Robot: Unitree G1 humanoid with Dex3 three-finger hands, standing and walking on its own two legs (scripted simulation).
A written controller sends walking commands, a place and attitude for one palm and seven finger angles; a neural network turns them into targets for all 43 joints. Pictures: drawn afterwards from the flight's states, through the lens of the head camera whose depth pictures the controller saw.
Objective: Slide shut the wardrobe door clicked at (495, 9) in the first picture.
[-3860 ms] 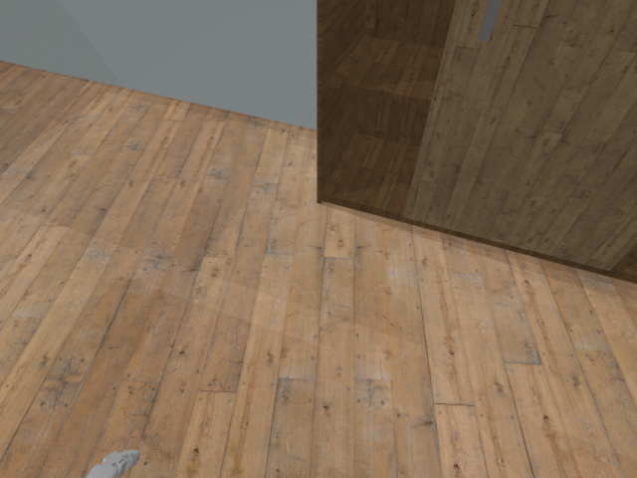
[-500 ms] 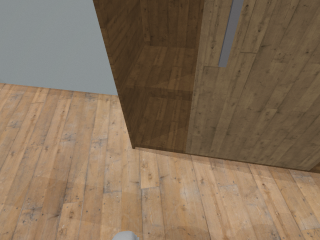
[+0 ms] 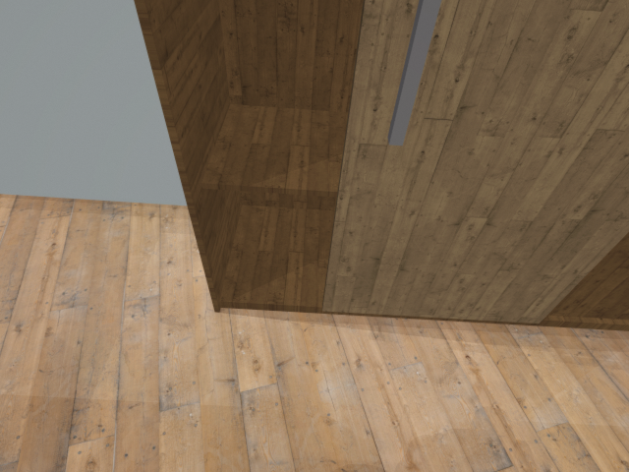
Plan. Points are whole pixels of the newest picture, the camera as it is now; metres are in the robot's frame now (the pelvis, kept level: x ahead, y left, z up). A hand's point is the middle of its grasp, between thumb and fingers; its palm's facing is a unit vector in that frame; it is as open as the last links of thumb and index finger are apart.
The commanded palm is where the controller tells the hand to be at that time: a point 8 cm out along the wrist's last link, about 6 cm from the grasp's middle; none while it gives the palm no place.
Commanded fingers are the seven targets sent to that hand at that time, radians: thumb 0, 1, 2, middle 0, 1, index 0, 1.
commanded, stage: take the last steps up to it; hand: right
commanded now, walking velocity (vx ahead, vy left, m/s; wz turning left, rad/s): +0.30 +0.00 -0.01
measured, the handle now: (409, 70) +0.75 -0.13 +0.18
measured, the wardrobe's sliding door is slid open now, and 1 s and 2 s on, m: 0.38 0.38 0.38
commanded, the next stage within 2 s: come to a stop and stand still in 0.70 s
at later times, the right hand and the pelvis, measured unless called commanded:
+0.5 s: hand out of the picture +0.15 -0.23 -0.18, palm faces +0.02 +0.99 -0.17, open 7.4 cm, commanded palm none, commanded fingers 0.00 -0.90 -0.90 0.20 0.30 0.20 0.30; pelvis +0.11 -0.05 +0.00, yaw +2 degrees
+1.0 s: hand (423, 399) +0.29 -0.18 -0.18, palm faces +0.03 +0.98 -0.18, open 7.3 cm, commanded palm none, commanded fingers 0.00 -0.90 -0.90 0.20 0.30 0.20 0.30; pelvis +0.25 -0.01 -0.01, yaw +2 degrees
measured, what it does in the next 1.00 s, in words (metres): walks ahead: right foot, then left foot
